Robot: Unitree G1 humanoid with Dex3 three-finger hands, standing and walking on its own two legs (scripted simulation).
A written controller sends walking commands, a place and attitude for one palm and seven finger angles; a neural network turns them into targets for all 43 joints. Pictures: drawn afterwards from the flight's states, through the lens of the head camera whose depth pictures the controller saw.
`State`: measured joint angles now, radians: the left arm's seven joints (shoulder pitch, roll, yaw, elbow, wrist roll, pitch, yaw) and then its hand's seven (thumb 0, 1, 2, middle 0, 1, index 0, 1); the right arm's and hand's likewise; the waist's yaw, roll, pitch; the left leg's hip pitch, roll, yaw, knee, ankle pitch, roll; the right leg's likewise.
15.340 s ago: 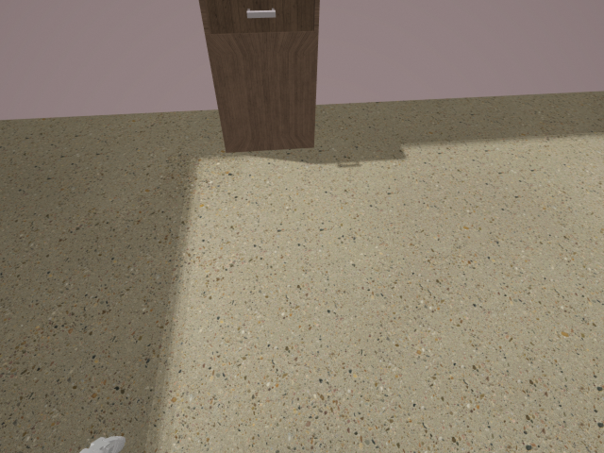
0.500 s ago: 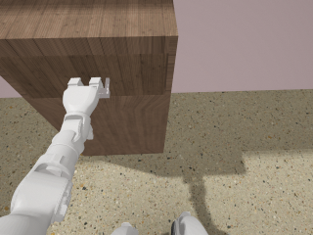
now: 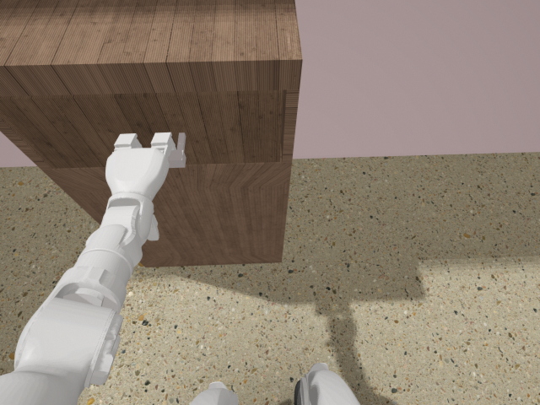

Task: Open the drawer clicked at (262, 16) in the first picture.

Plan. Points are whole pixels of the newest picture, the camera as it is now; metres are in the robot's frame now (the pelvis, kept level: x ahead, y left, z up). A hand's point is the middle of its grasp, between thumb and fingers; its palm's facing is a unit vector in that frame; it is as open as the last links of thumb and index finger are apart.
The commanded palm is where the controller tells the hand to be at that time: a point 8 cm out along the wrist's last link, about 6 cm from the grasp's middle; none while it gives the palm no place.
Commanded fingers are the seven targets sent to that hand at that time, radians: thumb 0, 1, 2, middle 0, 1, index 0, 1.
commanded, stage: close the thumb around the handle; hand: left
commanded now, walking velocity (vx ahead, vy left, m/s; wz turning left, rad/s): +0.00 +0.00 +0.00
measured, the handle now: (150, 149) +0.53 +0.19 +0.01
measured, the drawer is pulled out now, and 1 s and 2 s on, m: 0.00 0.00 0.13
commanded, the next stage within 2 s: pull the drawer open in 0.70 s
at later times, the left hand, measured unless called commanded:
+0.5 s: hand (149, 186) +0.46 +0.19 -0.01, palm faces -0.05 -0.01 -1.00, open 7.7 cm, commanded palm +0.44 +0.19 +0.04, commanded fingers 0.00 0.90 0.90 -0.40 -1.35 -0.40 -1.35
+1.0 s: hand (149, 187) +0.46 +0.19 -0.01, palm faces -0.05 -0.03 -1.00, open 5.8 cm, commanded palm +0.42 +0.19 +0.04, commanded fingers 0.00 0.90 0.90 -0.40 -1.35 -0.40 -1.35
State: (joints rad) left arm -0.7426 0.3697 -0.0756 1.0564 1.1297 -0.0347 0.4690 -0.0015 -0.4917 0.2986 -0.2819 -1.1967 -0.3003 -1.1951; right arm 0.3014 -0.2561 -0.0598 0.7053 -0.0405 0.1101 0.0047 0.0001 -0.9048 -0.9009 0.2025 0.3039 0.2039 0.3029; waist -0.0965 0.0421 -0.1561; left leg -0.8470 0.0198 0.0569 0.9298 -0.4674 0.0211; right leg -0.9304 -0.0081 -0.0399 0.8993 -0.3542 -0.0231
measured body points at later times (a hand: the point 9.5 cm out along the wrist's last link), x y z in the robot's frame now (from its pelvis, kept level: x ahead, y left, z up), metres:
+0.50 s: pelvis -0.01 +0.00 +0.00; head +0.11 -0.01 +0.43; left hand +0.46 +0.19 +0.04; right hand +0.02 -0.27 -0.14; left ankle -0.02 +0.11 -0.68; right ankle +0.03 -0.11 -0.68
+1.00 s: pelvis +0.00 +0.01 +0.00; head +0.11 +0.00 +0.44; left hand +0.46 +0.19 +0.04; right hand +0.03 -0.26 -0.13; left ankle -0.02 +0.11 -0.68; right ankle +0.03 -0.11 -0.68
